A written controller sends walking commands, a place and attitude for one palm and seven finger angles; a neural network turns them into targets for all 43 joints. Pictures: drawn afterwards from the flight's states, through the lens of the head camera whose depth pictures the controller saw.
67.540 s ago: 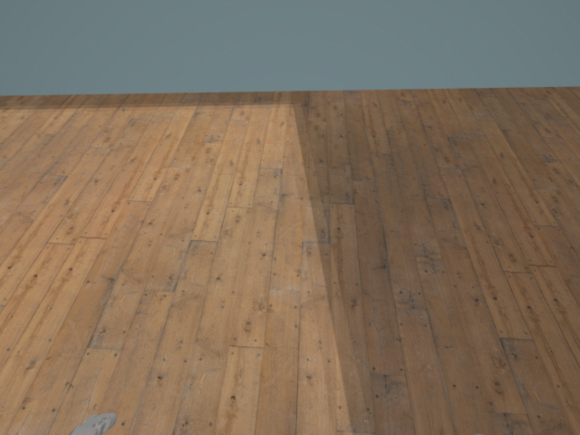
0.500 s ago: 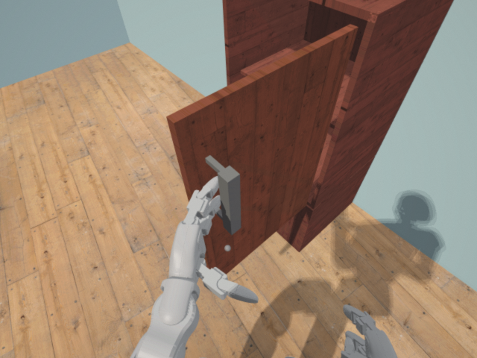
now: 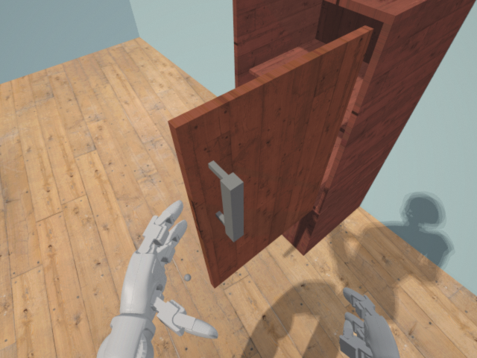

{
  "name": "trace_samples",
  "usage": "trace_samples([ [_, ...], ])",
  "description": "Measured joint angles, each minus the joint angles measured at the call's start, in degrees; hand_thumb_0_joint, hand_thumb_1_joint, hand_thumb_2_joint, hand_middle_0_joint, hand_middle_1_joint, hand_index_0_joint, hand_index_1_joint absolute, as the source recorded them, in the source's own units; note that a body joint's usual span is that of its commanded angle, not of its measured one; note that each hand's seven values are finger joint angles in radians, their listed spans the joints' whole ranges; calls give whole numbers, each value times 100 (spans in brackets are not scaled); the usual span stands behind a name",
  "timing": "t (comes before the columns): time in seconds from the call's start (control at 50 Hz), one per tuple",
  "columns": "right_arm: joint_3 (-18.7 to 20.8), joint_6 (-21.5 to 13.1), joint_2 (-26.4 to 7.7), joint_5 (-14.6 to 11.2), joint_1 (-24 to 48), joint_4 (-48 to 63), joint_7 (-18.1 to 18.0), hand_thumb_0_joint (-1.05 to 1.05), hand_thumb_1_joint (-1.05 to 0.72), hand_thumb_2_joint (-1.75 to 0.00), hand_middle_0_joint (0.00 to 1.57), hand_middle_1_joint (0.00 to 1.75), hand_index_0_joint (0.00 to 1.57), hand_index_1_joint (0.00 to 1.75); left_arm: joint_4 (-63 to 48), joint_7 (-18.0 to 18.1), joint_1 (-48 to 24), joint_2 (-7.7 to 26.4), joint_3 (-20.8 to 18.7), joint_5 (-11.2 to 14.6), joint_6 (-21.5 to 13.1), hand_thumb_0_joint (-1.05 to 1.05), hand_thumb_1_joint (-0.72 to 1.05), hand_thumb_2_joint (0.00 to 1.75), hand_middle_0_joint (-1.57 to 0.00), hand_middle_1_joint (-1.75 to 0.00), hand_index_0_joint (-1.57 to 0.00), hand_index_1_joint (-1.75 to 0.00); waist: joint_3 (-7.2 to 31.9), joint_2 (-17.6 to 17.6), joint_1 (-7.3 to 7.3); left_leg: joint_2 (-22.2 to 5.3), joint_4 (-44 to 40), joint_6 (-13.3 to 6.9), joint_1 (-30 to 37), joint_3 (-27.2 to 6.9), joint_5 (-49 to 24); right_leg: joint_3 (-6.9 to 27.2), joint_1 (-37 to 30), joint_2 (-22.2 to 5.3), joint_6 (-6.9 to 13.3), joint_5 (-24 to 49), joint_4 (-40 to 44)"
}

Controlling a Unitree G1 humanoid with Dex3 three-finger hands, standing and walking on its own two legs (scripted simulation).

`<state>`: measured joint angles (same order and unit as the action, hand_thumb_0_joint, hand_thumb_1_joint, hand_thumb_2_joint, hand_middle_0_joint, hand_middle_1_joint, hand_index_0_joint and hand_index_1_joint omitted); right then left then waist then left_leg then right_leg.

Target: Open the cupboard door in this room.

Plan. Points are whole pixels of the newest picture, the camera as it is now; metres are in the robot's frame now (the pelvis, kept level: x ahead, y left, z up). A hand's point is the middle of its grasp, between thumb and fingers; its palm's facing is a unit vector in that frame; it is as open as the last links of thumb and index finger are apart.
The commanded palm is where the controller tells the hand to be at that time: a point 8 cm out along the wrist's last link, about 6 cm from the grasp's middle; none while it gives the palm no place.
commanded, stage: slide the hand sideways off the handle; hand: left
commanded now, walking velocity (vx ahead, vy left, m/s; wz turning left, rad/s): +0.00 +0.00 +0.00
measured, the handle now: (225, 202) +0.35 +0.05 +0.07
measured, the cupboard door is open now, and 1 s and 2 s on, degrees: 90 90 90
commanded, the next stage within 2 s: draw the hand back to the body in 0.14 s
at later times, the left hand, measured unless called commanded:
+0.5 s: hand (153, 283) +0.20 +0.13 +0.10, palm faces +0.00 -1.00 -0.06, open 16.3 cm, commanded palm +0.17 +0.19 +0.10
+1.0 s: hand (75, 277) +0.19 +0.21 +0.14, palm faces +0.22 -0.92 -0.31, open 14.3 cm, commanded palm +0.15 +0.26 +0.16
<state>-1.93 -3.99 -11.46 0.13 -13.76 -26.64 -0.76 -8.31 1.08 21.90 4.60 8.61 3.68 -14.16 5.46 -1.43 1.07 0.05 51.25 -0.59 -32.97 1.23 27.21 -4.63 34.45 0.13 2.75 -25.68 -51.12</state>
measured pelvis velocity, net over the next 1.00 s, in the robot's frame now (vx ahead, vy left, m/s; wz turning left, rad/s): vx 0.00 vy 0.02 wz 0.00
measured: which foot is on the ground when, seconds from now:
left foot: down 0.00-1.00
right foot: down 0.00-1.00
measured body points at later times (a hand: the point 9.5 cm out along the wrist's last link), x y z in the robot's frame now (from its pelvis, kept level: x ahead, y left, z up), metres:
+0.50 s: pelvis +0.00 +0.00 +0.00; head +0.02 -0.02 +0.45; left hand +0.20 +0.18 +0.11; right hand +0.17 -0.21 -0.08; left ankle -0.02 +0.11 -0.69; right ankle +0.00 -0.09 -0.69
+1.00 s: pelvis +0.00 +0.02 +0.03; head +0.00 +0.00 +0.48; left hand +0.18 +0.26 +0.16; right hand +0.19 -0.19 -0.04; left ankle -0.02 +0.11 -0.69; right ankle +0.00 -0.09 -0.69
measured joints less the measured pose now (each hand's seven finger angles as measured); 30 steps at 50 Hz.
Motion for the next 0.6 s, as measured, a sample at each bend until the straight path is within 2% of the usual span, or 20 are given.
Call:
trace_samples([
  [0.1, 49, -149, -96, -4, -30, 19, -9, 1, -91, -90, 20, 30, 20, 30, -306, -254, 408, 156, -226, 153, -222, -1, -49, 30, -16, -31, -16, -30, 2, -50, 8, -1, 172, 15, -161, -83, 64, -83, 109, -5, 14, -65, -119],
  [0.24, 93, -355, -192, -26, 16, 9, -77, 1, -91, -90, 20, 30, 20, 30, -426, -556, 384, 188, -97, 240, -369, -1, -50, 30, -15, -30, -15, -30, -5, -121, -16, 9, 508, 8, -515, -137, 154, -141, 420, -29, 13, -150, -403],
  [0.34, 93, -335, -114, -66, -37, 33, -94, 2, -91, -90, 20, 30, 20, 30, -514, -455, 277, 247, -172, 226, -107, -1, -50, 30, -15, -30, -15, -30, 17, -101, -30, -10, 535, 4, -509, -72, 174, -76, 457, -10, 16, -156, -461],
  [0.44, 26, -325, -70, -131, -229, 41, -130, 2, -91, -90, 20, 30, 20, 30, -940, -370, 575, 413, -469, 366, 64, -2, -49, 30, -15, -30, -15, -30, 131, -173, -29, -21, 268, -3, -153, -38, 113, -35, 117, 14, -6, -85, -202],
  [0.6, -75, -427, -179, -195, -241, -8, -219, 2, -91, -90, 20, 30, 20, 30, -1104, -773, 775, 557, -812, 651, 411, -1, -50, 30, -15, -30, -15, -30, 88, -185, 14, -26, -28, -18, 240, -74, -14, -65, -321, 36, -27, 66, 166],
])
